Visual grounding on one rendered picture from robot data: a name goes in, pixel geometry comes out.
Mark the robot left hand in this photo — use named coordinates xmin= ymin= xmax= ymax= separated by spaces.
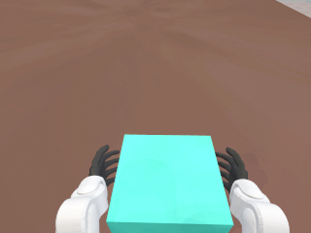
xmin=88 ymin=145 xmax=120 ymax=187

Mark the right robot forearm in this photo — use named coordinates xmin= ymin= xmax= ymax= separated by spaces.
xmin=229 ymin=179 xmax=290 ymax=233

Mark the left robot forearm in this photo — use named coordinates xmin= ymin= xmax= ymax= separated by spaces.
xmin=55 ymin=176 xmax=109 ymax=233

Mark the carton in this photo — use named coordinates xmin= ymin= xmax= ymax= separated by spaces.
xmin=106 ymin=134 xmax=234 ymax=233

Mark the robot right hand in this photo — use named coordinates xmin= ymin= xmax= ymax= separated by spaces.
xmin=215 ymin=147 xmax=248 ymax=194

